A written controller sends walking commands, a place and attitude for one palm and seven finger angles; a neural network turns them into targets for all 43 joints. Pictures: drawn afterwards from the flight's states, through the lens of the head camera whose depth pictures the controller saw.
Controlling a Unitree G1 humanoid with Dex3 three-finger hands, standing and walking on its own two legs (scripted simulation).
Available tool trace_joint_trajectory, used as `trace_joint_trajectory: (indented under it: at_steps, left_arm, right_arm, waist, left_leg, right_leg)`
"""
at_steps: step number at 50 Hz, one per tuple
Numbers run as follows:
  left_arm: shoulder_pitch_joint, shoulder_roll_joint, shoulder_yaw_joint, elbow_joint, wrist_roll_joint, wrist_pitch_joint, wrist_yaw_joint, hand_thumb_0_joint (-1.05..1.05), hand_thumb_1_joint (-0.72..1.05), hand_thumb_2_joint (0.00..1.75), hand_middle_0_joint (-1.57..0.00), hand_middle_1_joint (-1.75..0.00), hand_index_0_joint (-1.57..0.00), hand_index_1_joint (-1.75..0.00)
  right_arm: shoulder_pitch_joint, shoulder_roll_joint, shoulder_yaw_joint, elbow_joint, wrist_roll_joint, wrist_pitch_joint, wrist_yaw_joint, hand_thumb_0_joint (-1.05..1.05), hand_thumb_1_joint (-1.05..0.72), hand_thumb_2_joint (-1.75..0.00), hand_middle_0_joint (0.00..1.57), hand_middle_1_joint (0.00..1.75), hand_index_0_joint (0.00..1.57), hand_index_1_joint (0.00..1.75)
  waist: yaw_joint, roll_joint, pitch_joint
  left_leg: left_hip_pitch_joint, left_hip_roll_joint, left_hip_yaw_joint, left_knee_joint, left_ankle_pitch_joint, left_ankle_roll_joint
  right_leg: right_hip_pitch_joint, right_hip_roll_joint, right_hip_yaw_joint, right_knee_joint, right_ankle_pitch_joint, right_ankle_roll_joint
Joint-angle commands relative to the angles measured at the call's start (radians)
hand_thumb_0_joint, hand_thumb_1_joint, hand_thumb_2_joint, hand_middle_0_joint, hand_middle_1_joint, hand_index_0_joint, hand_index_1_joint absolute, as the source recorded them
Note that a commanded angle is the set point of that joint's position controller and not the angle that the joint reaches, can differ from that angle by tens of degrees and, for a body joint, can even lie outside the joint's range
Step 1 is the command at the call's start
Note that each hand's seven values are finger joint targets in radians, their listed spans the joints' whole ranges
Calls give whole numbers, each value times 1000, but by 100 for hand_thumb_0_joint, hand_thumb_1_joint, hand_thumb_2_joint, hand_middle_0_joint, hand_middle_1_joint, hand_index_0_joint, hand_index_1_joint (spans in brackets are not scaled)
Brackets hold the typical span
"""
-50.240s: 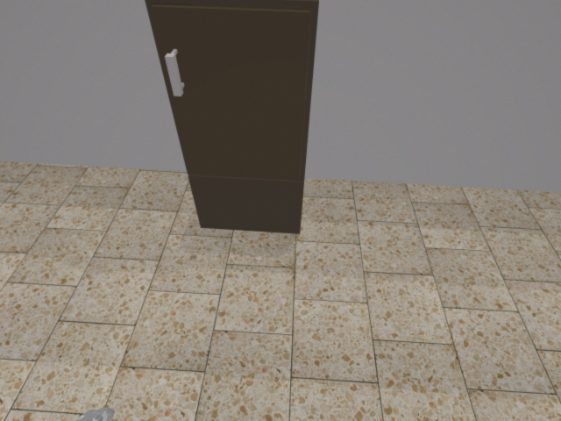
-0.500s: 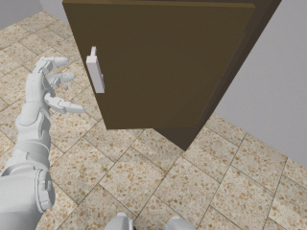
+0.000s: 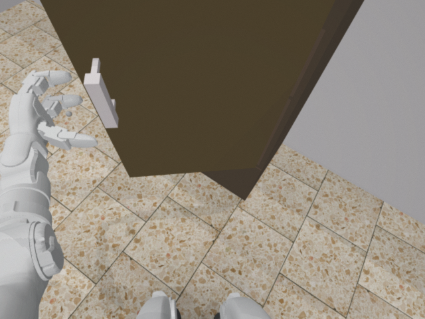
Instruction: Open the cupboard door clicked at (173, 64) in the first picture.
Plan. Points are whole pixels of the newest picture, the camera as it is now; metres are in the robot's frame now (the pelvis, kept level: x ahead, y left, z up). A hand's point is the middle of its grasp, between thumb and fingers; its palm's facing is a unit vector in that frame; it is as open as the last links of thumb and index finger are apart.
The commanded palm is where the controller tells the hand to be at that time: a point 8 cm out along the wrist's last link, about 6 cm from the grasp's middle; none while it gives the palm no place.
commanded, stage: move the hooked fingers beside the handle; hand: left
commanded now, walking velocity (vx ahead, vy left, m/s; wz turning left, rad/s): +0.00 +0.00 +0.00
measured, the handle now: (104, 94) +0.52 +0.17 +0.07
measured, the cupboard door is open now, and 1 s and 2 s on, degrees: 41 41 40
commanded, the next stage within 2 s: slide the fingers in behind the handle in 0.58 s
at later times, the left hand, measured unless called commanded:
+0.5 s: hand (67, 112) +0.48 +0.23 +0.07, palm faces +0.06 -1.00 +0.00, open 14.0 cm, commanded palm +0.45 +0.28 +0.07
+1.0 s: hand (78, 114) +0.48 +0.21 +0.07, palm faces +0.05 -1.00 +0.01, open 14.0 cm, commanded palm +0.45 +0.25 +0.08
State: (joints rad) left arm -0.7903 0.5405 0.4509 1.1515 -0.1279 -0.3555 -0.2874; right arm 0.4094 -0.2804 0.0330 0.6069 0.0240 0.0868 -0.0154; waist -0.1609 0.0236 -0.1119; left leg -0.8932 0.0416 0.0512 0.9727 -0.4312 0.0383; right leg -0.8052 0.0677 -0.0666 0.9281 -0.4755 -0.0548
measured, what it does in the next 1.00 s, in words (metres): stands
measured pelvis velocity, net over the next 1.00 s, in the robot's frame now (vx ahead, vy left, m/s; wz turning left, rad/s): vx -0.01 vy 0.02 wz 0.01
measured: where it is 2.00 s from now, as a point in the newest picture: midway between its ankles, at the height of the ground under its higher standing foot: outside the picture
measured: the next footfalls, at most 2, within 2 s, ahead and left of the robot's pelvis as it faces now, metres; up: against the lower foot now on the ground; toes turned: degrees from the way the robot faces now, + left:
none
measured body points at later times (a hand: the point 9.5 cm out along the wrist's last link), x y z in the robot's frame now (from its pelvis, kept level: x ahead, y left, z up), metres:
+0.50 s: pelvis +0.00 +0.01 +0.00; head +0.11 +0.03 +0.43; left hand +0.47 +0.28 +0.08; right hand +0.03 -0.26 -0.11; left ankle +0.01 +0.10 -0.68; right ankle -0.02 -0.09 -0.68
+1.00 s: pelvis -0.01 +0.02 +0.00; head +0.10 +0.04 +0.44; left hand +0.47 +0.26 +0.08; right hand +0.00 -0.25 -0.11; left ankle +0.01 +0.10 -0.68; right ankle -0.02 -0.09 -0.68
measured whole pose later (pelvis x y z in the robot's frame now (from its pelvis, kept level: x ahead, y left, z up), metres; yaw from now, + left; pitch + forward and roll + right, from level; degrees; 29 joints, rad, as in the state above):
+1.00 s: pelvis -0.01 +0.02 +0.00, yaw +0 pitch +19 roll -3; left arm -0.80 0.43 0.35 1.11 -0.13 -0.41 -0.19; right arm 0.40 -0.28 0.02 0.63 0.01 0.09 0.00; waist -0.15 0.03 -0.12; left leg -0.90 0.03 0.05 1.00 -0.44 0.06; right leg -0.80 0.05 -0.07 0.94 -0.47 -0.03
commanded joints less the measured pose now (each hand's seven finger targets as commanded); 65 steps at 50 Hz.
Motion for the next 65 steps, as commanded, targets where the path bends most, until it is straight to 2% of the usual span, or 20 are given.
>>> trace_joint_trajectory:
  at_steps: [1,4,7,9,10,17,22,24,26,32,37,39,42,44,51,54,56,58,62,65]
  left_arm:
    - [-429,325,39,-311,-20,-118,-3,0,-50,30,-30,-120,-30,-120]
    - [-380,265,7,-321,-33,-124,-24,0,-50,30,-30,-120,-30,-120]
    - [-330,190,-55,-191,-51,-62,-54,0,-50,30,-30,-120,-30,-120]
    - [-358,191,-67,-151,-51,-30,-67,0,-50,30,-30,-120,-30,-120]
    - [-344,209,-53,-140,-51,-22,-63,0,-50,30,-30,-120,-30,-120]
    - [-476,220,-25,-358,-43,-142,12,0,-50,30,-30,-120,-30,-120]
    - [-394,254,-5,-200,-7,-78,32,0,-50,30,-30,-120,-30,-120]
    - [-405,228,-34,-169,2,-54,29,0,-50,30,-30,-120,-30,-120]
    - [-386,268,-8,-159,2,-51,26,0,-50,30,-30,-120,-30,-120]
    - [-436,227,-11,-293,-37,-132,18,0,-50,30,-30,-120,-30,-120]
    - [-393,172,-61,-185,-29,-76,4,0,-50,30,-30,-120,-30,-120]
    - [-415,191,-50,-233,-23,-78,11,0,-50,30,-30,-120,-30,-120]
    - [-442,141,-82,-282,-27,-97,37,0,-50,30,-30,-120,-30,-120]
    - [-487,128,-89,-286,-23,-116,60,0,-50,30,-30,-120,-30,-120]
    - [-427,117,-82,-234,8,-119,115,0,-50,30,-30,-120,-30,-120]
    - [-483,72,-127,-236,13,-122,118,0,-50,30,-30,-120,-30,-120]
    - [-466,102,-102,-220,9,-120,116,0,-50,30,-30,-120,-30,-120]
    - [-513,63,-133,-217,3,-123,112,0,-50,30,-30,-120,-30,-120]
    - [-513,5,-173,-234,-3,-133,108,0,-50,30,-30,-120,-30,-120]
    - [-501,34,-149,-234,-3,-138,111,0,-50,30,-30,-120,-30,-120]
  right_arm:
    - [140,-165,-69,-58,-4,-24,-15,0,-90,-90,20,30,20,30]
    - [139,-165,-75,-51,-2,-22,-10,0,-90,-90,20,30,20,30]
    - [125,-167,-70,-44,6,-13,-11,0,-90,-90,20,30,20,30]
    - [131,-177,-68,-42,10,-10,-16,0,-90,-90,20,30,20,30]
    - [129,-180,-70,-43,7,-9,-17,0,-90,-90,20,30,20,30]
    - [121,-167,-77,-37,-9,-27,-6,0,-90,-90,20,30,20,30]
    - [128,-179,-72,-40,-3,-13,-7,0,-90,-90,20,30,20,30]
    - [126,-176,-65,-50,-1,-7,-7,0,-90,-90,20,30,20,30]
    - [127,-182,-63,-60,-3,-6,-10,0,-90,-90,20,30,20,30]
    - [127,-175,-74,-54,-10,-17,-5,0,-90,-90,20,30,20,30]
    - [135,-177,-72,-43,-1,-8,-7,0,-90,-90,20,30,20,30]
    - [140,-178,-73,-47,-4,-7,-8,0,-90,-90,20,30,20,30]
    - [127,-167,-74,-45,-7,-12,-3,0,-90,-90,20,30,20,30]
    - [132,-168,-75,-36,-10,-15,0,0,-90,-90,20,30,20,30]
    - [128,-171,-77,-39,-16,-18,13,0,-90,-90,20,30,20,30]
    - [122,-165,-74,-40,-15,-20,15,0,-90,-90,20,30,20,30]
    - [122,-170,-75,-40,-14,-18,11,0,-90,-90,20,30,20,30]
    - [121,-164,-73,-35,-14,-25,11,0,-90,-90,20,30,20,30]
    - [114,-156,-77,-27,-15,-33,16,0,-90,-90,20,30,20,30]
    - [119,-160,-78,-19,-16,-34,18,0,-90,-90,20,30,20,30]
  waist:
    - [20,120,-492]
    - [22,154,-516]
    - [-2,71,-374]
    - [-18,38,-325]
    - [-4,49,-317]
    - [13,178,-529]
    - [12,76,-421]
    - [3,85,-389]
    - [11,66,-372]
    - [19,129,-496]
    - [0,73,-386]
    - [11,114,-427]
    - [9,147,-413]
    - [-4,135,-411]
    - [13,108,-421]
    - [-11,86,-403]
    - [-8,61,-395]
    - [-26,67,-376]
    - [-19,106,-419]
    - [-11,96,-435]
  left_leg:
    - [354,-25,-75,-51,438,19]
    - [452,-20,-85,-48,502,14]
    - [359,-23,-82,-64,406,19]
    - [321,-23,-81,-66,381,24]
    - [312,-25,-85,-67,363,21]
    - [534,-8,-129,-34,532,-4]
    - [414,-11,-119,-55,450,3]
    - [398,-14,-110,-57,428,8]
    - [357,-15,-110,-62,394,9]
    - [492,-5,-127,-53,465,-5]
    - [403,-11,-117,-73,372,6]
    - [451,-10,-123,-75,412,1]
    - [491,-4,-136,-76,418,-7]
    - [503,0,-150,-77,412,-10]
    - [481,-6,-143,-77,391,-11]
    - [456,-10,-138,-74,359,-5]
    - [426,-12,-132,-73,337,-2]
    - [423,-14,-133,-66,322,1]
    - [465,-15,-134,-59,346,-4]
    - [455,-15,-135,-51,360,-4]
  right_leg:
    - [218,-17,99,-101,526,51]
    - [174,-5,82,-103,529,42]
    - [140,-8,74,-129,461,47]
    - [123,-12,77,-134,450,51]
    - [112,-12,71,-131,419,46]
    - [49,-3,54,-77,428,32]
    - [77,-5,49,-89,401,38]
    - [58,-5,50,-95,391,40]
    - [73,-6,54,-98,370,37]
    - [57,4,48,-89,379,31]
    - [45,2,44,-110,332,36]
    - [40,2,40,-105,345,32]
    - [-2,4,33,-106,315,28]
    - [-28,7,28,-100,298,29]
    - [-9,1,29,-92,292,28]
    - [-8,2,35,-97,290,33]
    - [12,1,40,-100,291,32]
    - [-3,1,40,-101,283,31]
    - [-17,0,40,-98,290,30]
    - [-3,0,40,-89,308,28]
